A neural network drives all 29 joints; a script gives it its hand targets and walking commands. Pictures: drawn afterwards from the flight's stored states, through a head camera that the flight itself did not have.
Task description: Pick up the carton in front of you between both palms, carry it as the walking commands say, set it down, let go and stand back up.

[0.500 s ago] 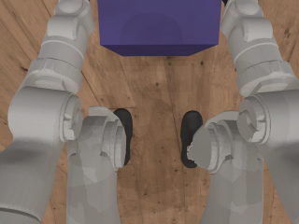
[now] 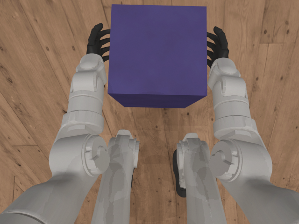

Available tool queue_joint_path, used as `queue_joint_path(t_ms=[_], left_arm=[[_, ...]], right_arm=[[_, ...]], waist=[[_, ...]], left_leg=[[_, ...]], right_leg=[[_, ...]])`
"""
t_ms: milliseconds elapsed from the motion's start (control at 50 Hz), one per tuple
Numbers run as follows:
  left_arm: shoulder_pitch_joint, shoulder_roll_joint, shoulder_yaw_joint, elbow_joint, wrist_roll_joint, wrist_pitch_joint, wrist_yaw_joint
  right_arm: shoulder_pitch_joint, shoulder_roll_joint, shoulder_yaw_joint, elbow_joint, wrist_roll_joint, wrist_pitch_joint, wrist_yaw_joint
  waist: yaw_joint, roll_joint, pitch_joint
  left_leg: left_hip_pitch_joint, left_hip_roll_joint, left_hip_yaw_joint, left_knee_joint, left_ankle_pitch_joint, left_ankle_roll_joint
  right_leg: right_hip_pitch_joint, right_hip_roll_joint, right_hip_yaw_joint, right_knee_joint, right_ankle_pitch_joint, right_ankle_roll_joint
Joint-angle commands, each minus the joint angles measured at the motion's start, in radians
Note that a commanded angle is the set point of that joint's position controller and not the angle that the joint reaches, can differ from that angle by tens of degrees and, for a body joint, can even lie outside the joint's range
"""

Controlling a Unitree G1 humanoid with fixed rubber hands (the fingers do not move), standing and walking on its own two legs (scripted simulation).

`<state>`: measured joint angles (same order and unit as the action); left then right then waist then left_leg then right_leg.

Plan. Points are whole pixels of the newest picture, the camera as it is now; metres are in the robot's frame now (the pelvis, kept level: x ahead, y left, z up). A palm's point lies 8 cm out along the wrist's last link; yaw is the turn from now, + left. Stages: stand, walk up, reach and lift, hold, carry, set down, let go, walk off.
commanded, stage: reach and lift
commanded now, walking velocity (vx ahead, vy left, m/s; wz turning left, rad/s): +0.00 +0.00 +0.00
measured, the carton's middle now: (156, 68) +0.50 +0.02 -0.13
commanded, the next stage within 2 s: none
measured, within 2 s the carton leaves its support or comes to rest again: neither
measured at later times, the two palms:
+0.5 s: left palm (70, 40) +0.46 +0.16 +0.09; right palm (257, 44) +0.46 -0.14 +0.09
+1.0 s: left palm out of the picture +0.41 +0.16 +0.25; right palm out of the picture +0.42 -0.14 +0.25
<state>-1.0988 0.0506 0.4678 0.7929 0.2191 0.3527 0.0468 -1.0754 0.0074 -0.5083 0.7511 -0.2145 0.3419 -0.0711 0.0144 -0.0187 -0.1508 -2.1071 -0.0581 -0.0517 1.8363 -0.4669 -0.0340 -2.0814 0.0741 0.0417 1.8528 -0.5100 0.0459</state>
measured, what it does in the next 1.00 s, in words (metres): rises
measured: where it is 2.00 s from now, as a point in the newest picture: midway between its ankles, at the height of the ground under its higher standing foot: (154, 178)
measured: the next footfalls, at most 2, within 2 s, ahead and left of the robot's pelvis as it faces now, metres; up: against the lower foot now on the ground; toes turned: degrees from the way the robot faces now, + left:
none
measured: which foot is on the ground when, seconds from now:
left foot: down 0.00-1.00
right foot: down 0.00-1.00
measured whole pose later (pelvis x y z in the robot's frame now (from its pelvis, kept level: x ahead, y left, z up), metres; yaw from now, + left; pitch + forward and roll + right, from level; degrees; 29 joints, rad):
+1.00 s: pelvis +0.09 +0.00 +0.26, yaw +1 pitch +14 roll +0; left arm -0.39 -0.13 0.33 0.53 0.21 0.40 0.03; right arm -0.38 0.15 -0.33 0.53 -0.21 0.38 -0.04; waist 0.00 -0.01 -0.15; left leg -0.75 -0.03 -0.06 0.85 -0.35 -0.01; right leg -0.73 0.04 0.07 0.86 -0.38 0.01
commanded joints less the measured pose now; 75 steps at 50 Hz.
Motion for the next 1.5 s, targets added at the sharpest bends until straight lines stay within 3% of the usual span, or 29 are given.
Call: queue_joint_path(t_ms=[0,140,260,540,820,1140,1220,1340,1480], left_arm=[[-0.593,-1.06,-0.436,0.001,-0.126,0.002,-0.262],[-0.493,-1.129,-0.571,-0.108,-0.187,0.013,-0.274],[-0.397,-1.161,-0.651,-0.159,-0.218,0.017,-0.265],[-0.136,-1.201,-0.654,-0.148,-0.172,-0.002,-0.252],[0.102,-1.216,-0.695,-0.197,-0.151,0.0,-0.249],[0.308,-1.2,-0.785,-0.359,-0.177,0.141,-0.271],[0.337,-1.179,-0.775,-0.392,-0.17,0.199,-0.278],[0.301,-1.144,-0.673,-0.348,-0.12,0.235,-0.289],[0.182,-1.178,-0.686,-0.375,-0.128,0.222,-0.302]], right_arm=[[-0.65,1.036,0.478,0.015,0.131,-0.002,0.249],[-0.548,1.115,0.62,-0.085,0.19,0.011,0.255],[-0.437,1.143,0.693,-0.127,0.22,0.018,0.252],[-0.169,1.165,0.691,-0.107,0.174,-0.002,0.256],[0.075,1.172,0.733,-0.15,0.146,0.004,0.266],[0.286,1.146,0.811,-0.306,0.162,0.147,0.293],[0.324,1.128,0.797,-0.334,0.157,0.205,0.296],[0.289,1.094,0.701,-0.287,0.11,0.243,0.311],[0.164,1.127,0.727,-0.321,0.121,0.23,0.328]], waist=[[0.02,0.013,-0.974],[0.017,0.011,-1.075],[0.012,0.016,-1.025],[0.0,0.025,-0.777],[-0.006,0.026,-0.561],[-0.01,0.018,-0.258],[-0.016,0.011,-0.148],[-0.011,0.017,0.007],[-0.01,0.015,-0.071]], left_leg=[[0.625,-0.103,0.126,-0.227,0.05,0.027],[0.787,-0.107,0.116,-0.299,0.184,0.016],[0.897,-0.11,0.099,-0.387,0.206,0.011],[1.165,-0.103,0.037,-0.649,0.224,0.023],[1.512,-0.072,-0.017,-0.947,0.327,0.035],[1.924,-0.036,-0.039,-1.3,0.47,0.035],[1.993,-0.031,-0.035,-1.383,0.443,0.036],[1.979,-0.025,-0.014,-1.44,0.269,0.044],[2.009,-0.021,-0.011,-1.429,0.255,0.046]], right_leg=[[0.496,0.111,-0.109,-0.249,0.039,-0.033],[0.662,0.113,-0.097,-0.326,0.168,-0.017],[0.77,0.115,-0.082,-0.41,0.191,-0.014],[1.012,0.099,-0.027,-0.671,0.212,-0.028],[1.383,0.064,0.031,-0.972,0.33,-0.045],[1.813,0.019,0.053,-1.33,0.489,-0.048],[1.877,0.014,0.051,-1.415,0.458,-0.05],[1.87,0.004,0.039,-1.472,0.293,-0.056],[1.898,0.003,0.033,-1.461,0.271,-0.055]])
